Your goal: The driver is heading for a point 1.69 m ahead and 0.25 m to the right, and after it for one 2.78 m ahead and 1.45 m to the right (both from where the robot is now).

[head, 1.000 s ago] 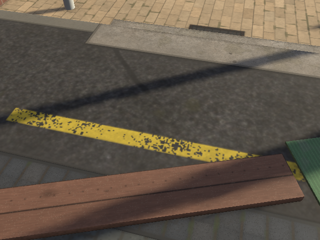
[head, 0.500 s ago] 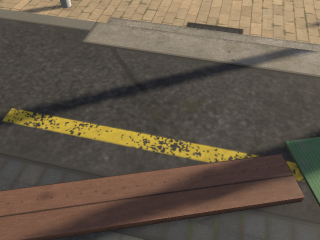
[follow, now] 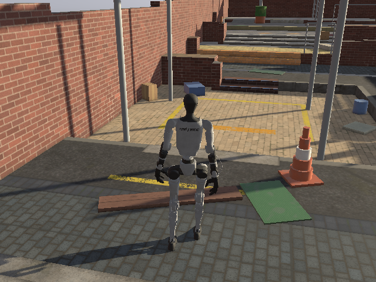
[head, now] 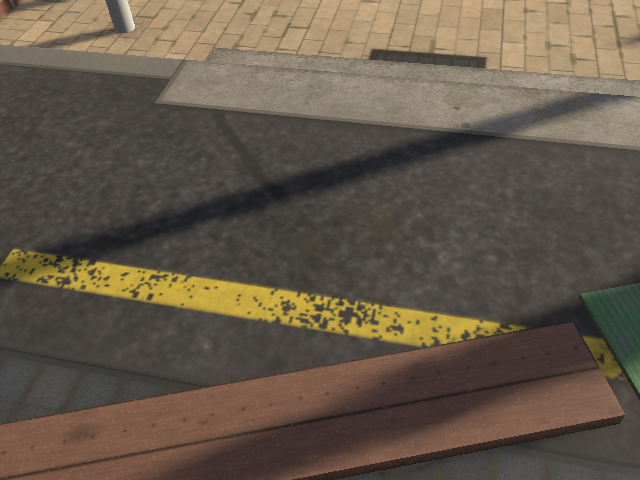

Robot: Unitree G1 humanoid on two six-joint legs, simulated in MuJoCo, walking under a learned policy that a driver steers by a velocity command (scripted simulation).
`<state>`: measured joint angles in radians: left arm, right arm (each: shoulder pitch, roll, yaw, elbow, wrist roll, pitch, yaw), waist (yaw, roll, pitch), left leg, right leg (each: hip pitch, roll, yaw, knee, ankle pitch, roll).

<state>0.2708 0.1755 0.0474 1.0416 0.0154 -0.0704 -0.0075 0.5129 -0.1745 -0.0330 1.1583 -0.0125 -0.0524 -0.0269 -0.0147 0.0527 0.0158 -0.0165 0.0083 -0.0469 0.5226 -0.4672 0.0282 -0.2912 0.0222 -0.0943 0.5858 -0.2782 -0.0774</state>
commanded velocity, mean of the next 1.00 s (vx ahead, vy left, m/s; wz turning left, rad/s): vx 0.47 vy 0.00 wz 0.00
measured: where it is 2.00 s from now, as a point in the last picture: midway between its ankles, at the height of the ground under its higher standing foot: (343, 277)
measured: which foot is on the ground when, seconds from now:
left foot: down 0.00-0.00, up 0.02-0.44, down 0.46-1.00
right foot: down 0.00-0.48, up 0.50-0.98, down 1.00-1.00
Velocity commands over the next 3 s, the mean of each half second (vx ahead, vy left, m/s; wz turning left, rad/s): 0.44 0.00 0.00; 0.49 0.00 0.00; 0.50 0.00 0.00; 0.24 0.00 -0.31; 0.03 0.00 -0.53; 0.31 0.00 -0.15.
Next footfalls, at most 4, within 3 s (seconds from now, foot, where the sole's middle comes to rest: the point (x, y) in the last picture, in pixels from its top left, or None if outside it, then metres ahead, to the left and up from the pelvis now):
0.46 left None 0.40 0.05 -0.76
1.00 right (393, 380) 0.72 -0.10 -0.72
1.60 left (310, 278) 1.04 0.09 -0.76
2.14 right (372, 264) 1.08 -0.08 -0.76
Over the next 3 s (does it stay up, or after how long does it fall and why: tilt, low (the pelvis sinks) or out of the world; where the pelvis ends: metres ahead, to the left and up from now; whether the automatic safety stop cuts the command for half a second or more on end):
stays up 1.11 -0.03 0.01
